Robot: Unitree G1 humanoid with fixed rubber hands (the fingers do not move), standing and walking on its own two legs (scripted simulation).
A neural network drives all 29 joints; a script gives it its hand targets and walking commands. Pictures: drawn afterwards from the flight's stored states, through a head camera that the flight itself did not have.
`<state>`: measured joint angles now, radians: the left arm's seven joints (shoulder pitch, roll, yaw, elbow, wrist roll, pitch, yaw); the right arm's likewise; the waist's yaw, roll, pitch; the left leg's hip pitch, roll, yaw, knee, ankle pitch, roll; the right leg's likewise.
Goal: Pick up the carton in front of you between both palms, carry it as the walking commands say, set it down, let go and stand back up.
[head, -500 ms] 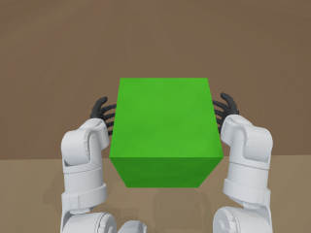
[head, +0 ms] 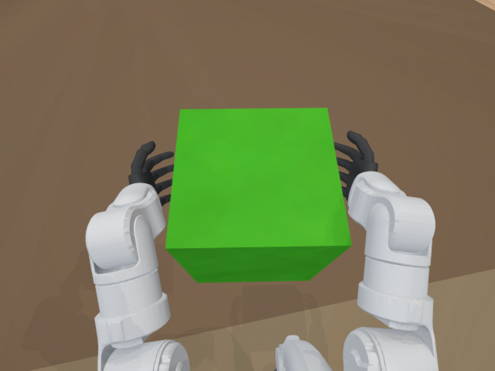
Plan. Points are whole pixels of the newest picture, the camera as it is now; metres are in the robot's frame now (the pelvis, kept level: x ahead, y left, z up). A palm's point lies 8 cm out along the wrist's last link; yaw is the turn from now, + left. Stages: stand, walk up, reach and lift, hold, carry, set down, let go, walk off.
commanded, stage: carry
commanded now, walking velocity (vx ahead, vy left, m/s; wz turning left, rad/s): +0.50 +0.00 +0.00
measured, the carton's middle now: (253, 207) +0.37 -0.03 +0.07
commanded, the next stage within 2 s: none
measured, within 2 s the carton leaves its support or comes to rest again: neither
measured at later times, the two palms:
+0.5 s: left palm (150, 59) +0.66 +0.14 +0.18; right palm (299, 51) +0.67 -0.16 +0.18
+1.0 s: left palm out of the picture +0.98 +0.12 +0.19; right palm out of the picture +0.99 -0.18 +0.19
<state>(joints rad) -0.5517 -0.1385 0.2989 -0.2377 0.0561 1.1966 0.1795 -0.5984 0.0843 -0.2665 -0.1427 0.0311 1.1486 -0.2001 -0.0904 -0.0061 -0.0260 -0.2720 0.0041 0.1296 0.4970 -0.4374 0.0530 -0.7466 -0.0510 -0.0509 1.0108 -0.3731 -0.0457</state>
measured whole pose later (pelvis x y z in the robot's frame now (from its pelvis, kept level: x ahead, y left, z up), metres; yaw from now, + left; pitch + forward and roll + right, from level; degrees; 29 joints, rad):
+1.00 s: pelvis +0.65 -0.03 +0.04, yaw +1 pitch +4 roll +0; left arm -0.57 -0.12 0.28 -0.12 0.05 1.20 0.16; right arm -0.59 0.07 -0.27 -0.07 -0.02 1.17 -0.17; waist -0.01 0.02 -0.10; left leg -0.18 0.04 0.08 0.77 -0.49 0.00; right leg -0.52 -0.01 -0.16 0.56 -0.10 -0.09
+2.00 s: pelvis +1.31 -0.03 +0.03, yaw +2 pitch +3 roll -1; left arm -0.01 -0.13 0.03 -0.46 0.05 1.23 0.14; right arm -0.01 0.13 -0.08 -0.46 -0.05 1.22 -0.14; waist 0.01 0.05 -0.15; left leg -0.05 0.10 0.10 0.78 -0.47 -0.03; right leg -0.50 -0.05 -0.24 0.56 -0.10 -0.08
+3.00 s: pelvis +1.75 -0.01 +0.05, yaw +1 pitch +3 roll +0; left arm 0.00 -0.13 0.04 -0.48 0.05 1.25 0.13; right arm -0.03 0.13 -0.07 -0.46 -0.07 1.23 -0.12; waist 0.00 0.01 -0.16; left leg -0.27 0.06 0.21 0.53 -0.31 0.02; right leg -0.23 -0.06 -0.14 0.52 -0.34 0.01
